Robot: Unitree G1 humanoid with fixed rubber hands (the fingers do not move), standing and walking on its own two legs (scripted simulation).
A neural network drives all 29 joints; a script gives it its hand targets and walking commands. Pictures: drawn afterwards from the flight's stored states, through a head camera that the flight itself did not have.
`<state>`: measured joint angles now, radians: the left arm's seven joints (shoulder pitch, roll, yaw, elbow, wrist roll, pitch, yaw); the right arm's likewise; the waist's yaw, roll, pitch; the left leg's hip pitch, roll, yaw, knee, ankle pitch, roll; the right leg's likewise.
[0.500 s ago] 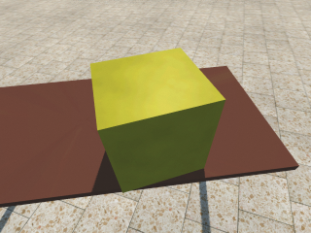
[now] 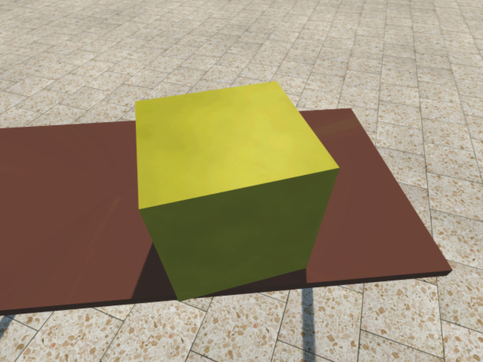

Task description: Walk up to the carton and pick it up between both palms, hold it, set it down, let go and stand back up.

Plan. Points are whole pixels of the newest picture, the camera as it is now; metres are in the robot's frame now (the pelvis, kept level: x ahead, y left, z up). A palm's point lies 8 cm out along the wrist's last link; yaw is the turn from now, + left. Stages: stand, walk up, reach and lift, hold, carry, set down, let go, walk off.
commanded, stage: walk up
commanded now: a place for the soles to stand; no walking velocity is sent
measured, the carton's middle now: (227, 191) +0.40 +0.04 +0.08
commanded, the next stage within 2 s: reach and lift in 1.10 s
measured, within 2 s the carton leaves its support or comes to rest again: neither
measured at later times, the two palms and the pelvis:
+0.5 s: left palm out of the picture +0.13 +0.31 -0.11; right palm out of the picture +0.14 -0.30 -0.09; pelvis +0.04 +0.01 +0.01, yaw +1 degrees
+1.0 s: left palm out of the picture +0.12 +0.31 -0.11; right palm out of the picture +0.13 -0.31 -0.10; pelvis +0.04 +0.00 +0.00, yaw +2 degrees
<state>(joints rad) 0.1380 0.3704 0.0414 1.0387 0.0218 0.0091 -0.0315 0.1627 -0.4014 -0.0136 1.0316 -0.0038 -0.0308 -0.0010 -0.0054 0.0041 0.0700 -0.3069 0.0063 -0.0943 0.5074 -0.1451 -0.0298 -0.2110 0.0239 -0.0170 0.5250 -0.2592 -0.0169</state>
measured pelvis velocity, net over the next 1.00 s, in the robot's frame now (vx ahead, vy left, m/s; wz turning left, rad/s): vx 0.04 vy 0.00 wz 0.03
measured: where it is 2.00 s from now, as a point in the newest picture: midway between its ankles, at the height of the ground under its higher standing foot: outside the picture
